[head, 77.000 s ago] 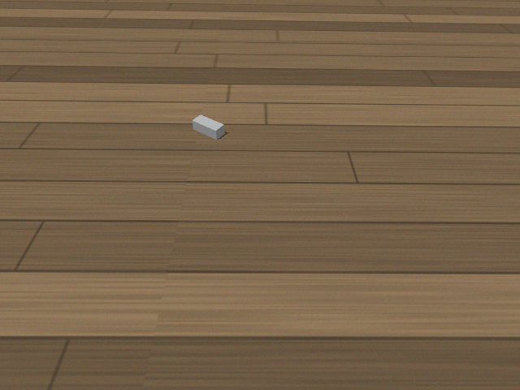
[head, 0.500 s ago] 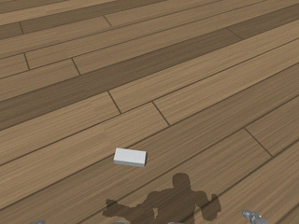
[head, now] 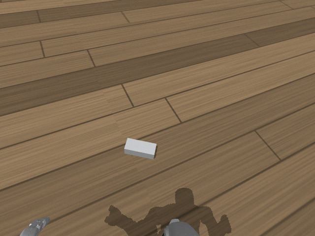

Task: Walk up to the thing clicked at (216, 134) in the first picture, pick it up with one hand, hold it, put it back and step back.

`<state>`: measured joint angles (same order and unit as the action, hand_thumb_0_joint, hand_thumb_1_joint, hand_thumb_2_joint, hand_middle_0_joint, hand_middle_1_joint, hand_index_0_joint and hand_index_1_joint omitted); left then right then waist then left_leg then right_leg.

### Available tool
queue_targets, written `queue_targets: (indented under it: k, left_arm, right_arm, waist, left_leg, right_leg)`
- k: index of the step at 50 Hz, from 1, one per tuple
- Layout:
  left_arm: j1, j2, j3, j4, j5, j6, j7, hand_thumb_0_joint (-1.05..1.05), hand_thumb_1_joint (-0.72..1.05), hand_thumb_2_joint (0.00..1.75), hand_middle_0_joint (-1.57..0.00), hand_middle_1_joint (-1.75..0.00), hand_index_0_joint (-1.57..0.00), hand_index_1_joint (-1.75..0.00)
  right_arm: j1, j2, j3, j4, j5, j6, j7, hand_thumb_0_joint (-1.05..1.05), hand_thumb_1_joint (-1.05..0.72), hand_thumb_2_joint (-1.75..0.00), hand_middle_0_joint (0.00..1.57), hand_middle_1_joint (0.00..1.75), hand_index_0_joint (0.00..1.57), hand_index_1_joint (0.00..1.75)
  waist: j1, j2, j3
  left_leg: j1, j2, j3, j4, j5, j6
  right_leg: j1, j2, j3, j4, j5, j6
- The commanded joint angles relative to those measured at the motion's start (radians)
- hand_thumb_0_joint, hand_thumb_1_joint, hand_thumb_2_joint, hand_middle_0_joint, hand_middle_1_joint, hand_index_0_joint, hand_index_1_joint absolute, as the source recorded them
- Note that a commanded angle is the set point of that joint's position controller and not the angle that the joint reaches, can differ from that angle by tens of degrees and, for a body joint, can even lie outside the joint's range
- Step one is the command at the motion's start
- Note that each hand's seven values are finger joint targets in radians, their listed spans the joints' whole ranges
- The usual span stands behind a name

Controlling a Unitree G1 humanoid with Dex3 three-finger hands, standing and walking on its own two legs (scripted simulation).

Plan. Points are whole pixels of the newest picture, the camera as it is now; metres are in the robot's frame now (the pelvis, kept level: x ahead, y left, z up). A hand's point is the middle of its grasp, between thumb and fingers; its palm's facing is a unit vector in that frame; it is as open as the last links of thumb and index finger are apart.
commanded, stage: step back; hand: left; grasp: from above
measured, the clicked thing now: (140, 148) +0.70 +0.04 -0.72
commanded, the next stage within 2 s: none
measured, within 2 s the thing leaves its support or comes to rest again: neither
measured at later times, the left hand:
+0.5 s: hand out of the picture -0.06 +0.22 -0.12, palm faces -0.06 -0.91 -0.41, open 7.4 cm
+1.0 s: hand out of the picture -0.24 +0.20 -0.15, palm faces +0.00 -0.94 -0.35, open 7.4 cm
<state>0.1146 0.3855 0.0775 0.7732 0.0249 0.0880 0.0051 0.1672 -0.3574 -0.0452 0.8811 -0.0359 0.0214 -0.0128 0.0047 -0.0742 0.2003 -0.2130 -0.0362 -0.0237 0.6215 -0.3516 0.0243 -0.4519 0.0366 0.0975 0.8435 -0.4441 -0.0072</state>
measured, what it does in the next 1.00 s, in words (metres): walks backwards: right foot, then left foot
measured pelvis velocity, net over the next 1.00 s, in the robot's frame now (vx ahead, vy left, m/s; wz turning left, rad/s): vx -0.33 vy -0.07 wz -0.03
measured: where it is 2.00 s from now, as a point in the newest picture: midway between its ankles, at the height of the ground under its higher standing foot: outside the picture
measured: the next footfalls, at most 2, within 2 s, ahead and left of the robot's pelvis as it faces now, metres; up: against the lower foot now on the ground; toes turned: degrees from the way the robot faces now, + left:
right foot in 0.34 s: -0.10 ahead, -0.16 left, +0.00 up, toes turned -2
left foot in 0.72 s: -0.21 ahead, +0.06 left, +0.00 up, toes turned +0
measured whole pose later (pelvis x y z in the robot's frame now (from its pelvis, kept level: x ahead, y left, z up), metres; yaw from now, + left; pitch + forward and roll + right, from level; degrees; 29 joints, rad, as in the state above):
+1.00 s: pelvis -0.33 -0.07 +0.00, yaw -1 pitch -2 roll -1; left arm 0.19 0.41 0.10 0.81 0.02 0.09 -0.01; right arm 0.14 -0.37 -0.04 0.82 -0.04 0.02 -0.03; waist 0.03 -0.05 0.15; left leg -0.37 0.05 0.00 0.59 -0.19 0.01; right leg -0.38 0.07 0.15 1.14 -0.49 0.03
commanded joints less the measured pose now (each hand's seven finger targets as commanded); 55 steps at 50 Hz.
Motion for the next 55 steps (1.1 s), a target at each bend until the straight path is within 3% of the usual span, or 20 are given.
queue_targets:
  k: [1, 2, 5, 10, 15, 17, 18, 19, 20, 24, 30, 33, 35, 36, 38, 39, 43, 50, 54, 55]
  left_arm:
    - [0.024, 0.187, 0.071, -0.075, -0.007, -0.027, 0.015, 0.00, 0.90, 0.90, -0.20, -0.30, -0.20, -0.30]
    - [0.087, 0.178, 0.070, -0.054, -0.015, -0.026, 0.011, 0.00, 0.90, 0.90, -0.20, -0.30, -0.20, -0.30]
    - [0.077, 0.174, 0.079, -0.053, -0.002, -0.030, 0.006, 0.00, 0.90, 0.90, -0.20, -0.30, -0.20, -0.30]
    - [0.059, 0.171, 0.070, -0.072, 0.001, -0.038, 0.007, 0.00, 0.90, 0.90, -0.20, -0.30, -0.20, -0.30]
    - [0.152, 0.170, 0.073, -0.016, 0.003, -0.045, -0.010, 0.00, 0.90, 0.90, -0.20, -0.30, -0.20, -0.30]
    - [0.242, 0.179, 0.080, 0.034, 0.010, -0.053, -0.013, 0.00, 0.90, 0.90, -0.20, -0.30, -0.20, -0.30]
    - [0.230, 0.232, 0.091, 0.022, 0.025, -0.058, -0.015, 0.00, 0.90, 0.90, -0.20, -0.30, -0.20, -0.30]
    - [0.176, 0.337, 0.116, -0.016, 0.022, -0.058, -0.018, 0.00, 0.90, 0.90, -0.20, -0.30, -0.20, -0.30]
    - [0.082, 0.405, 0.123, -0.058, 0.028, -0.053, -0.012, 0.00, 0.90, 0.90, -0.20, -0.30, -0.20, -0.30]
    - [-0.069, 0.218, 0.078, -0.093, 0.021, -0.056, 0.004, 0.00, 0.90, 0.90, -0.20, -0.30, -0.20, -0.30]
    - [0.072, 0.197, 0.078, -0.099, 0.027, -0.052, 0.022, 0.00, 0.90, 0.90, -0.20, -0.30, -0.20, -0.30]
    - [0.045, 0.213, 0.073, -0.116, 0.018, -0.042, 0.026, 0.00, 0.90, 0.90, -0.20, -0.30, -0.20, -0.30]
    - [0.005, 0.216, 0.065, -0.125, 0.004, -0.027, 0.017, 0.00, 0.90, 0.90, -0.20, -0.30, -0.20, -0.30]
    - [0.011, 0.186, 0.052, -0.134, 0.002, -0.019, 0.011, 0.00, 0.90, 0.90, -0.20, -0.30, -0.20, -0.30]
    - [-0.003, 0.175, 0.059, -0.145, -0.005, -0.017, 0.017, 0.00, 0.90, 0.90, -0.20, -0.30, -0.20, -0.30]
    - [-0.042, 0.219, 0.076, -0.133, 0.005, -0.014, 0.022, 0.00, 0.90, 0.90, -0.20, -0.30, -0.20, -0.30]
    - [0.076, 0.199, 0.079, -0.056, -0.007, -0.008, 0.004, 0.00, 0.90, 0.90, -0.20, -0.30, -0.20, -0.30]
    - [0.067, 0.164, 0.045, -0.036, -0.001, -0.056, 0.000, 0.00, 0.90, 0.90, -0.20, -0.30, -0.20, -0.30]
    - [0.237, 0.172, 0.048, 0.104, -0.001, -0.082, 0.000, 0.00, 0.90, 0.90, -0.20, -0.30, -0.20, -0.30]
    - [0.259, 0.201, 0.062, 0.132, 0.008, -0.084, 0.001, 0.00, 0.90, 0.90, -0.20, -0.30, -0.20, -0.30]
  right_arm:
    - [-0.105, -0.297, -0.071, -0.121, -0.010, -0.038, -0.025, 0.00, -0.90, -0.90, 0.20, 0.30, 0.20, 0.30]
    - [-0.118, -0.271, -0.067, -0.123, -0.004, -0.038, -0.028, 0.00, -0.90, -0.90, 0.20, 0.30, 0.20, 0.30]
    - [-0.006, -0.247, -0.069, -0.106, 0.007, -0.040, -0.028, 0.00, -0.90, -0.90, 0.20, 0.30, 0.20, 0.30]
    - [0.029, -0.277, -0.084, -0.131, 0.011, -0.035, -0.036, 0.00, -0.90, -0.90, 0.20, 0.30, 0.20, 0.30]
    - [-0.061, -0.315, -0.091, -0.164, 0.006, -0.016, -0.029, 0.00, -0.90, -0.90, 0.20, 0.30, 0.20, 0.30]
    - [-0.089, -0.292, -0.080, -0.168, 0.021, -0.003, -0.024, 0.00, -0.90, -0.90, 0.20, 0.30, 0.20, 0.30]
    - [-0.072, -0.250, -0.069, -0.173, 0.028, 0.000, -0.024, 0.00, -0.90, -0.90, 0.20, 0.30, 0.20, 0.30]
    - [-0.075, -0.194, -0.054, -0.194, 0.034, -0.002, -0.031, 0.00, -0.90, -0.90, 0.20, 0.30, 0.20, 0.30]
    - [-0.079, -0.238, -0.076, -0.180, 0.031, 0.001, -0.050, 0.00, -0.90, -0.90, 0.20, 0.30, 0.20, 0.30]
    - [0.037, -0.221, -0.059, -0.095, 0.037, -0.004, -0.035, 0.00, -0.90, -0.90, 0.20, 0.30, 0.20, 0.30]
    - [0.028, -0.195, -0.041, -0.112, 0.022, -0.027, -0.040, 0.00, -0.90, -0.90, 0.20, 0.30, 0.20, 0.30]
    - [0.086, -0.198, -0.049, -0.098, 0.011, -0.030, -0.034, 0.00, -0.90, -0.90, 0.20, 0.30, 0.20, 0.30]
    - [0.167, -0.198, -0.058, -0.061, 0.009, -0.033, -0.029, 0.00, -0.90, -0.90, 0.20, 0.30, 0.20, 0.30]
    - [0.160, -0.226, -0.071, -0.062, -0.001, -0.032, -0.029, 0.00, -0.90, -0.90, 0.20, 0.30, 0.20, 0.30]
    - [0.056, -0.406, -0.100, -0.105, -0.016, -0.025, -0.022, 0.00, -0.90, -0.90, 0.20, 0.30, 0.20, 0.30]
    - [0.013, -0.432, -0.108, -0.126, -0.011, -0.030, -0.029, 0.00, -0.90, -0.90, 0.20, 0.30, 0.20, 0.30]
    - [-0.080, -0.272, -0.065, -0.141, -0.013, -0.038, -0.038, 0.00, -0.90, -0.90, 0.20, 0.30, 0.20, 0.30]
    - [0.022, -0.275, -0.075, -0.115, -0.004, -0.018, -0.024, 0.00, -0.90, -0.90, 0.20, 0.30, 0.20, 0.30]
    - [-0.049, -0.322, -0.081, -0.113, 0.000, 0.019, -0.008, 0.00, -0.90, -0.90, 0.20, 0.30, 0.20, 0.30]
    - [-0.061, -0.275, -0.069, -0.117, 0.005, 0.025, -0.004, 0.00, -0.90, -0.90, 0.20, 0.30, 0.20, 0.30]
  waist:
    - [0.021, 0.182, -0.172]
    - [0.056, 0.187, -0.166]
    - [0.002, 0.190, -0.201]
    - [-0.049, 0.230, -0.240]
    - [-0.001, 0.287, -0.282]
    - [0.046, 0.239, -0.306]
    - [0.038, 0.099, -0.285]
    - [0.051, -0.186, -0.219]
    - [0.070, -0.264, -0.179]
    - [-0.029, -0.094, -0.137]
    - [0.057, -0.127, -0.229]
    - [0.032, -0.150, -0.270]
    - [-0.009, -0.078, -0.295]
    - [-0.008, 0.002, -0.285]
    - [-0.003, 0.285, -0.223]
    - [-0.036, 0.319, -0.180]
    - [0.048, 0.148, -0.172]
    - [-0.039, 0.292, -0.283]
    - [0.021, 0.315, -0.312]
    - [0.030, 0.197, -0.270]
  left_leg:
    - [-0.029, 0.310, -0.241, -0.233, 0.578, 0.186]
    - [0.014, 0.256, -0.157, -0.207, 0.612, 0.142]
    - [0.142, 0.235, -0.172, -0.164, 0.638, 0.137]
    - [0.214, 0.312, -0.203, -0.144, 0.587, 0.233]
    - [0.023, 0.288, -0.177, -0.094, 0.411, 0.175]
    - [-0.095, 0.224, -0.126, -0.029, 0.265, 0.107]
    - [-0.228, 0.134, -0.097, 0.082, 0.108, 0.053]
    - [-0.395, -0.058, -0.038, 0.262, -0.185, -0.013]
    - [-0.281, -0.033, -0.086, 0.501, -0.302, -0.032]
    - [-0.268, -0.086, -0.121, 0.596, -0.111, -0.022]
    - [-0.327, -0.032, -0.040, 0.311, -0.196, -0.055]
    - [-0.193, 0.023, -0.014, 0.063, -0.140, -0.026]
    - [-0.035, 0.005, 0.046, -0.210, 0.117, -0.008]
    - [0.035, 0.054, -0.053, -0.236, 0.175, 0.019]
    - [-0.064, 0.428, -0.486, -0.295, 0.288, 0.228]
    - [-0.253, 0.511, -0.589, -0.347, 0.243, 0.307]
    - [-0.126, 0.284, -0.208, -0.233, 0.377, 0.186]
    - [0.185, 0.272, -0.154, -0.150, 0.308, 0.212]
    - [-0.022, 0.225, -0.093, -0.090, 0.056, 0.155]
    - [-0.147, 0.172, -0.053, 0.012, -0.056, 0.106]
  right_leg:
    - [-0.043, 0.076, 0.142, 0.414, -0.074, -0.011]
    - [-0.083, 0.089, 0.134, 0.431, -0.030, -0.016]
    - [-0.100, 0.088, 0.101, 0.392, 0.000, 0.021]
    - [-0.064, 0.026, 0.054, 0.162, -0.071, 0.054]
    - [0.197, -0.033, -0.049, -0.243, 0.054, 0.007]
    - [0.349, -0.024, -0.074, -0.410, 0.213, -0.027]
    - [0.374, -0.121, 0.113, -0.450, 0.164, -0.060]
    - [0.284, -0.306, 0.376, -0.524, 0.135, -0.159]
    - [0.030, -0.455, 0.499, -0.582, 0.128, -0.300]
    - [0.082, -0.214, 0.096, -0.452, 0.361, -0.159]
    - [0.424, -0.268, 0.117, -0.362, 0.602, -0.216]
    - [0.396, -0.297, 0.134, -0.304, 0.638, -0.202]
    - [0.321, -0.250, 0.070, -0.209, 0.523, -0.144]
    - [0.184, -0.198, 0.046, -0.171, 0.371, -0.095]
    - [-0.056, 0.033, -0.026, 0.194, -0.180, -0.011]
    - [0.032, 0.007, 0.078, 0.372, -0.215, -0.004]
    - [-0.050, 0.078, 0.113, 0.521, -0.023, -0.002]
    - [-0.004, -0.030, -0.008, -0.024, -0.083, 0.048]
    - [0.294, -0.002, -0.151, -0.435, 0.091, -0.002]
    - [0.325, -0.011, -0.076, -0.448, 0.093, -0.022]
